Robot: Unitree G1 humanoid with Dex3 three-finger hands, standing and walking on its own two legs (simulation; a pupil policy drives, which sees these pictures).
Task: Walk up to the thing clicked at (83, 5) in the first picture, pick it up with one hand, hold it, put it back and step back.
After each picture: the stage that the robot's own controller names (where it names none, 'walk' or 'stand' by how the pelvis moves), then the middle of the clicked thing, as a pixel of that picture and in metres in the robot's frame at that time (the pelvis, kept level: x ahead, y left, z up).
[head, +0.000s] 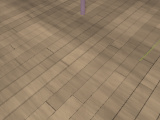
stand; (82, 6) +2.22 +0.04 -0.65
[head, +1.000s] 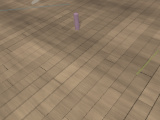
walk; (76, 21) +2.08 +0.28 -0.63
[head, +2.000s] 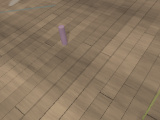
walk; (63, 35) +1.46 +0.39 -0.65
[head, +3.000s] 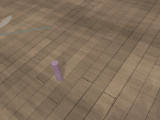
walk; (57, 71) +0.99 +0.36 -0.65
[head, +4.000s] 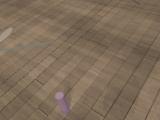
walk; (62, 103) +0.65 +0.28 -0.65
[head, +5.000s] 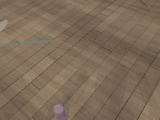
stand; (61, 116) +0.49 +0.23 -0.63
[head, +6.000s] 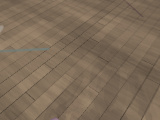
stand; out of the picture +0.43 +0.21 -0.65
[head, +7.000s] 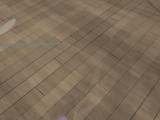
stand; out of the picture +0.41 +0.18 -0.65
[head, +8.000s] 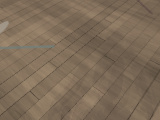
stand; out of the picture +0.39 +0.18 -0.66
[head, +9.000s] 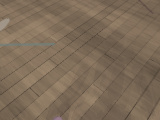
stand; out of the picture +0.41 +0.19 -0.65
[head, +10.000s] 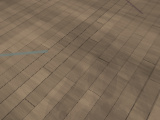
stand; out of the picture +0.36 +0.21 -0.66
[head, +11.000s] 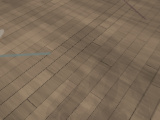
stand; out of the picture +0.37 +0.19 -0.66
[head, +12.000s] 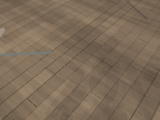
stand; out of the picture +0.36 +0.19 -0.66
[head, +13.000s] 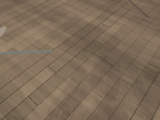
stand; out of the picture +0.37 +0.18 -0.66
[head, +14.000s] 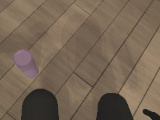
go down; (27, 66) +0.43 +0.24 -0.32
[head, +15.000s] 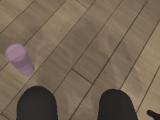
go down; (22, 62) +0.43 +0.26 -0.27
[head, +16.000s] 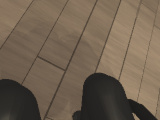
close in; out of the picture +0.41 +0.31 -0.16
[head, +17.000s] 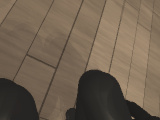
close; out of the picture +0.40 +0.32 -0.15
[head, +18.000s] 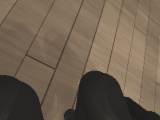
lift; out of the picture +0.36 +0.31 -0.15
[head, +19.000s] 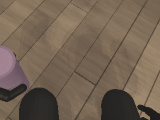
lift; (10, 76) +0.33 +0.24 -0.02
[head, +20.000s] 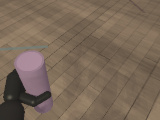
hold; (37, 86) +0.33 +0.16 +0.07
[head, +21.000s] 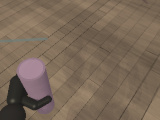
hold; (39, 90) +0.33 +0.16 +0.03
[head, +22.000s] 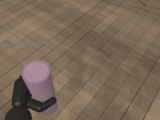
crouch; (43, 92) +0.32 +0.15 +0.04
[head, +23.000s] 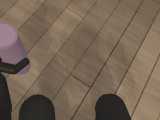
crouch; (14, 54) +0.43 +0.22 -0.06
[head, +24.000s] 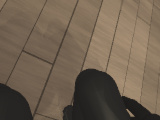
lower; out of the picture +0.40 +0.33 -0.17
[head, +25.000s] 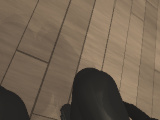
lower; out of the picture +0.42 +0.34 -0.16
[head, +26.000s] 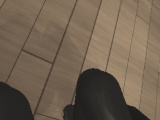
lower; out of the picture +0.40 +0.33 -0.16
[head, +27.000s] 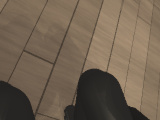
lower; out of the picture +0.39 +0.33 -0.16
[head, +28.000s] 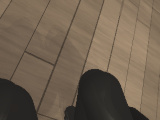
loosen; out of the picture +0.38 +0.31 -0.16
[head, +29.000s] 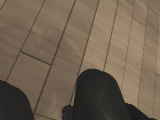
withdraw; out of the picture +0.38 +0.31 -0.16
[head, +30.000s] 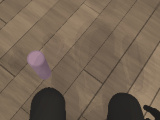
walk; (41, 67) +0.44 +0.24 -0.31
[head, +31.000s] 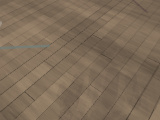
stand; out of the picture +0.37 +0.18 -0.59
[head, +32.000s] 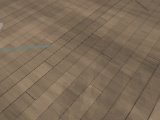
stand; out of the picture +0.38 +0.20 -0.60
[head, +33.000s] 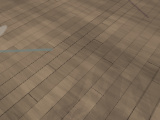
stand; out of the picture +0.38 +0.19 -0.63
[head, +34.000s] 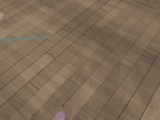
walk; out of the picture +0.41 +0.17 -0.64
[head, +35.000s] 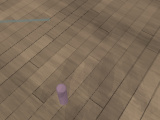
walk; (62, 95) +0.56 +0.16 -0.64
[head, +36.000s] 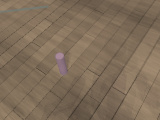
walk; (61, 64) +0.82 +0.24 -0.62
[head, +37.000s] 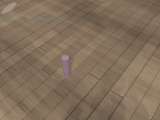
stand; (66, 66) +0.98 +0.19 -0.64
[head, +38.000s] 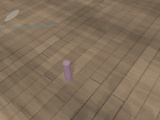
stand; (67, 71) +0.98 +0.19 -0.66
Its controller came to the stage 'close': yes
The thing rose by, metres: 0.67
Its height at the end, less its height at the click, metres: +0.00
